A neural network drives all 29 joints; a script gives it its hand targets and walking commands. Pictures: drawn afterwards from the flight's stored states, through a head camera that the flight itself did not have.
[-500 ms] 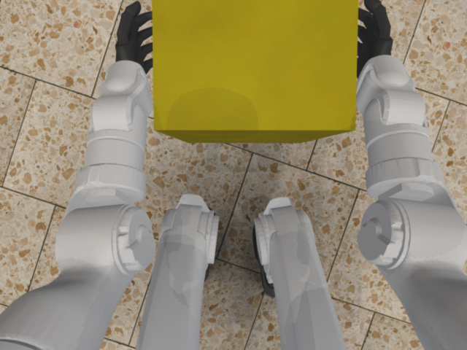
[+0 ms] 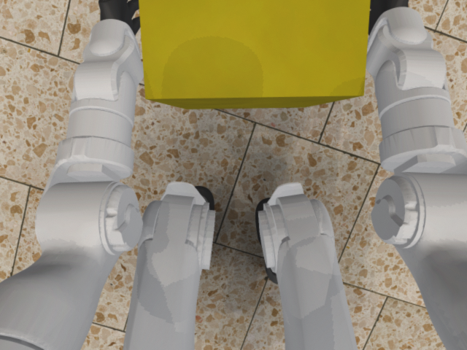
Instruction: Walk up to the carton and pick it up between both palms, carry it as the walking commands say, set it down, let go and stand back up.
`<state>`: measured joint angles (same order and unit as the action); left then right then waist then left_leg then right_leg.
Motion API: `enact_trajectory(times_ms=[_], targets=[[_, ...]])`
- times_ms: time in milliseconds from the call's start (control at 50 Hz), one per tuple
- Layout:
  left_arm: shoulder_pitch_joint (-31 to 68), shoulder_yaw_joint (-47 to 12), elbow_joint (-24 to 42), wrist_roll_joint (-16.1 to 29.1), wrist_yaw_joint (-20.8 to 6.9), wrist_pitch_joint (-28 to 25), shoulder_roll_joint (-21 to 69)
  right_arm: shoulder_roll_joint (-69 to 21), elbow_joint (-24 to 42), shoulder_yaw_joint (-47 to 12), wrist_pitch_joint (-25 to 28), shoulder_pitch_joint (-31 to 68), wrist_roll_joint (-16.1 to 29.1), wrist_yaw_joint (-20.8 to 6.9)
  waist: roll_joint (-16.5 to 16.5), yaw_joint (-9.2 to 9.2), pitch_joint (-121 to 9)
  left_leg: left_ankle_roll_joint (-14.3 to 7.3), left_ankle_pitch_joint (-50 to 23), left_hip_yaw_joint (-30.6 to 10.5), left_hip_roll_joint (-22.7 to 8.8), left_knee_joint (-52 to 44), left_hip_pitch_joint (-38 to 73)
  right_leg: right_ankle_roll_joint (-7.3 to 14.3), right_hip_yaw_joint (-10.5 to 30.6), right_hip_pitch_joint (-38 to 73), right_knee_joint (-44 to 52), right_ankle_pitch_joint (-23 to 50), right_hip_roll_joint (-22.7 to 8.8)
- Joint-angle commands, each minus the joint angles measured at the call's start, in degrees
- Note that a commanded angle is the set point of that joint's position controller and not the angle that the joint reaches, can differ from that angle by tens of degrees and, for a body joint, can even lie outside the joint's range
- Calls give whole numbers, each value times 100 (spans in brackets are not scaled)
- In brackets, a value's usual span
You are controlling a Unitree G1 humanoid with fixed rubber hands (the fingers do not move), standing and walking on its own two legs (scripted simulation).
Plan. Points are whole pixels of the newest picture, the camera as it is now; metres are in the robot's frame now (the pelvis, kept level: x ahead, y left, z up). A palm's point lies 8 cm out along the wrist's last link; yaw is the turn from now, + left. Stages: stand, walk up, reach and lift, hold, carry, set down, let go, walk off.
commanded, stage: set down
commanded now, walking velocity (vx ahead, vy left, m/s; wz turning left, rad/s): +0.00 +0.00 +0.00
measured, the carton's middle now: (248, 35) +0.54 -0.01 -0.22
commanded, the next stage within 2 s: none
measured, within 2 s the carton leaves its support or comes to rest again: rests again in 0.76 s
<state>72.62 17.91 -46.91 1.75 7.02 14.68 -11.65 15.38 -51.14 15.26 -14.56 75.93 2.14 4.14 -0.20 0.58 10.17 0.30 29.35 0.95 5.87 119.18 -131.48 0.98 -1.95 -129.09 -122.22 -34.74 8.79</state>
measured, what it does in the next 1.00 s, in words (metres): stands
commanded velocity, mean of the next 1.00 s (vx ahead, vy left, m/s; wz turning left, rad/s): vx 0.00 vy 0.00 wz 0.00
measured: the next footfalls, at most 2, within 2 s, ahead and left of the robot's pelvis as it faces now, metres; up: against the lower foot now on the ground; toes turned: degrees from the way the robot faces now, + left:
none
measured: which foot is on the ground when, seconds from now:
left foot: down 0.00-1.00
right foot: down 0.00-1.00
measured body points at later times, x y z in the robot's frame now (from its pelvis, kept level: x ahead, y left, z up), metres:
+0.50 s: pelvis +0.00 +0.00 -0.01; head +0.35 -0.01 +0.27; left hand +0.54 +0.16 -0.16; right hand +0.55 -0.18 -0.16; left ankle +0.12 +0.10 -0.36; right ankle +0.09 -0.09 -0.36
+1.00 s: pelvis +0.00 +0.00 -0.02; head +0.35 -0.01 +0.25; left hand +0.54 +0.16 -0.18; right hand +0.55 -0.18 -0.18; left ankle +0.12 +0.10 -0.36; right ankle +0.09 -0.09 -0.36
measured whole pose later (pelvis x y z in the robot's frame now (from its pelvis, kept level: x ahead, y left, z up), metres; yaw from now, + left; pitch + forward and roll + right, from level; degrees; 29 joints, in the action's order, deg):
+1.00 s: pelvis +0.00 +0.00 -0.02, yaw +0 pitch +36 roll +1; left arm 75.3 16.2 -55.4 4.4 7.5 10.5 -13.2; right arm 17.3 -59.4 11.7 -11.3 79.4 3.1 4.5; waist 0.4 0.4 16.8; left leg -0.4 30.9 2.4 4.8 124.9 -129.8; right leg 2.1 -2.8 -127.8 -128.0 -36.0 6.9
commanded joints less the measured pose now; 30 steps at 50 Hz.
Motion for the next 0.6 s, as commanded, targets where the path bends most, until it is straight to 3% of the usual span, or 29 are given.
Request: enact_trajectory(times_ms=[0,300,580], targets=[[4202,-2696,1070,780,-1247,-222,5356,-5653,892,-2495,78,3507,766,-1476,-19,12,-7795,-80,-2174,62,125,-370,4424,-63,232,3378,1065,2384,-136],[4098,-2187,454,574,-1366,-307,5128,-5573,314,-2082,143,3444,517,-1499,-90,-46,-6424,-134,-1558,82,87,-282,3554,-29,292,2902,1020,1899,-143],[4140,-2223,366,676,-1351,-435,5043,-5445,261,-2134,274,3502,565,-1525,-60,-35,-6150,-146,-1709,7,86,-121,3567,6,318,2764,818,1997,-160]])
